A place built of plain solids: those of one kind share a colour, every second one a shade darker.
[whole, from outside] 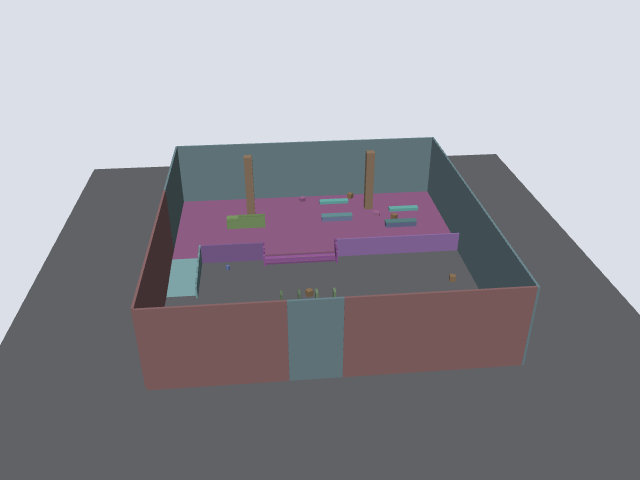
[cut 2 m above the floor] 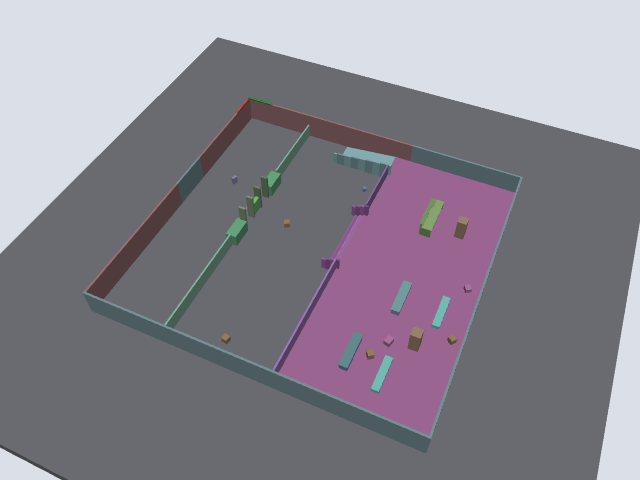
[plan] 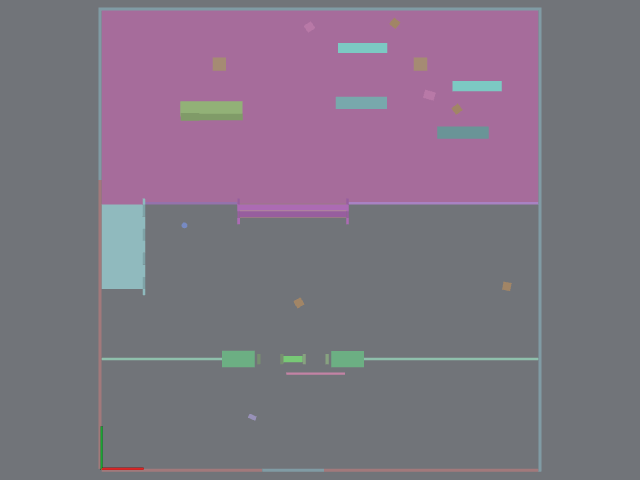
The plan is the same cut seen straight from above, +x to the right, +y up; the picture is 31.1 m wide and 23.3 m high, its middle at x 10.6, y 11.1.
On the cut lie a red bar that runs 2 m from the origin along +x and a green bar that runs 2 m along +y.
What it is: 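A court house's entrance hall; 21.2 x 22.2 m, 5.4 m high; a security line with two arches 0.95 m clear; then 3 risers of 0.152 m over a breadth of 5.2 m and a ramp 1 in 9 up to the hall of the court rooms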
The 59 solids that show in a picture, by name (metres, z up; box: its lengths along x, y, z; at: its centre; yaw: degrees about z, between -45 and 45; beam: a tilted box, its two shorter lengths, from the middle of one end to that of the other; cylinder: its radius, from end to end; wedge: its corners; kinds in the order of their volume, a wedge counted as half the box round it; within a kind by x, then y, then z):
{
 "rear_1": {"box": [21.2, 9.42, 0.51], "at": [10.6, 17.53, 0.2]},
 "wall_1": {"box": [0.15, 8.38, 5.49], "at": [-0.07, 18.2, 2.69]},
 "wall_2": {"box": [3.0, 0.15, 5.49], "at": [9.29, -0.07, 2.69]},
 "wall_3": {"box": [21.5, 0.15, 5.49], "at": [10.6, 22.32, 2.69]},
 "wall_4": {"box": [0.15, 22.54, 5.49], "at": [21.27, 11.12, 2.69]},
 "window_wall_1": {"box": [0.15, 14.01, 5.49], "at": [-0.07, 7.0, 2.69]},
 "window_wall_2": {"box": [7.79, 0.15, 5.49], "at": [3.9, -0.07, 2.69]},
 "window_wall_3": {"box": [10.41, 0.15, 5.49], "at": [15.99, -0.07, 2.69]},
 "column_1": {"box": [0.65, 0.65, 5.03], "at": [5.72, 19.64, 2.92]},
 "column_2": {"box": [0.65, 0.65, 5.03], "at": [15.48, 19.64, 2.92]},
 "side_1": {"wedge": [[0.0, 8.72, -0.05], [0.0, 8.72, 0.0], [0.0, 12.82, -0.05], [0.0, 12.82, 0.46], [2.0, 8.72, -0.05], [2.0, 8.72, 0.0], [2.0, 12.82, -0.05], [2.0, 12.82, 0.46]]},
 "side_2": {"box": [0.12, 0.59, 1.04], "at": [2.06, 9.01, 0.47]},
 "side_3": {"box": [0.12, 0.59, 1.1], "at": [2.06, 9.6, 0.5]},
 "side_4": {"box": [0.12, 0.59, 1.17], "at": [2.06, 10.18, 0.53]},
 "side_5": {"box": [0.12, 0.59, 1.23], "at": [2.06, 10.77, 0.57]},
 "side_6": {"box": [0.12, 0.59, 1.3], "at": [2.06, 11.36, 0.6]},
 "side_7": {"box": [0.12, 0.59, 1.36], "at": [2.06, 11.94, 0.63]},
 "side_8": {"box": [0.12, 0.59, 1.43], "at": [2.06, 12.53, 0.66]},
 "scanner_1": {"box": [1.6, 0.8, 1.0], "at": [6.64, 5.32, 0.45]},
 "scanner_2": {"box": [1.6, 0.8, 1.0], "at": [11.94, 5.32, 0.45]},
 "edge_1": {"box": [4.47, 0.12, 1.51], "at": [4.36, 12.88, 0.7]},
 "edge_2": {"box": [9.21, 0.12, 1.51], "at": [16.59, 12.88, 0.7]},
 "sec_1": {"box": [5.84, 0.12, 1.15], "at": [2.92, 5.32, 0.53]},
 "sec_2": {"box": [8.46, 0.12, 1.15], "at": [16.97, 5.32, 0.53]},
 "main_1": {"box": [0.12, 0.33, 1.12], "at": [6.65, 12.33, 0.51]},
 "main_2": {"box": [0.12, 0.33, 1.27], "at": [6.65, 12.66, 0.59]},
 "main_3": {"box": [0.12, 0.3, 1.43], "at": [6.65, 12.97, 0.66]},
 "main_4": {"box": [5.16, 0.33, 0.2], "at": [9.29, 12.33, 0.05]},
 "main_5": {"box": [5.16, 0.33, 0.35], "at": [9.29, 12.66, 0.13]},
 "main_6": {"box": [0.12, 0.3, 0.97], "at": [11.93, 12.02, 0.43]},
 "main_7": {"box": [0.12, 0.33, 1.12], "at": [11.93, 12.33, 0.51]},
 "bench_1": {"box": [2.44, 0.54, 0.43], "at": [12.61, 17.76, 0.62]},
 "bench_2": {"box": [2.44, 0.54, 0.43], "at": [17.54, 16.31, 0.62]},
 "arch_1": {"box": [0.16, 0.5, 2.25], "at": [7.63, 5.32, 1.07]},
 "arch_2": {"box": [0.16, 0.5, 2.25], "at": [8.74, 5.32, 1.07]},
 "arch_3": {"box": [0.16, 0.5, 2.25], "at": [9.84, 5.32, 1.07]},
 "arch_4": {"box": [0.16, 0.5, 2.25], "at": [10.95, 5.32, 1.07]},
 "bench_upholstered_1": {"box": [2.4, 0.5, 0.25], "at": [12.67, 20.42, 0.78]},
 "bench_upholstered_2": {"box": [2.4, 0.5, 0.25], "at": [18.23, 18.57, 0.78]},
 "nurse_station_1": {"box": [0.9, 0.11, 0.83], "at": [4.29, 17.04, 0.82]},
 "nurse_station_2": {"box": [0.9, 0.38, 0.036], "at": [4.29, 17.08, 1.22]},
 "nurse_station_3": {"box": [3.02, 0.73, 0.07], "at": [5.33, 17.48, 1.18]},
 "nurse_station_4": {"box": [2.1, 0.11, 1.15], "at": [5.79, 17.04, 0.98]},
 "nurse_station_5": {"box": [2.12, 0.32, 0.036], "at": [5.79, 17.07, 1.54]},
 "nurse_station_6": {"box": [0.036, 0.69, 0.76], "at": [6.82, 17.46, 0.79]},
 "sec_mid_1": {"box": [0.93, 0.3, 1.15], "at": [9.29, 5.32, 0.53]},
 "ottoman_1": {"box": [0.4, 0.4, 0.47], "at": [9.58, 8.05, 0.18], "yaw": 29.8},
 "ottoman_2": {"box": [0.4, 0.4, 0.47], "at": [14.23, 21.62, 0.64], "yaw": -38.5},
 "ottoman_3": {"box": [0.4, 0.4, 0.47], "at": [17.25, 17.45, 0.64], "yaw": 36.8},
 "ottoman_4": {"box": [0.4, 0.4, 0.47], "at": [19.67, 8.85, 0.18], "yaw": -10.8},
 "bench_top_1": {"box": [2.5, 0.6, 0.07], "at": [12.61, 17.76, 0.87]},
 "bench_top_2": {"box": [2.5, 0.6, 0.07], "at": [17.54, 16.31, 0.87]},
 "box_cardboard_1": {"box": [0.42, 0.4, 0.36], "at": [10.09, 21.44, 0.59], "yaw": 32.7},
 "box_cardboard_2": {"box": [0.53, 0.41, 0.42], "at": [15.91, 18.13, 0.62], "yaw": -15.8},
 "suitcase_1": {"box": [0.38, 0.22, 0.65], "at": [7.32, 2.5, 0.27], "yaw": -22.1},
 "beam_1": {"box": [2.85, 0.12, 0.11], "at": [10.39, 4.61, 0.01]},
 "main_nose_1": {"box": [5.16, 0.05, 0.003], "at": [9.29, 12.19, 0.15]},
 "main_nose_2": {"box": [5.16, 0.05, 0.003], "at": [9.29, 12.52, 0.31]},
 "main_nose_3": {"box": [5.16, 0.05, 0.003], "at": [9.29, 12.85, 0.46]}
}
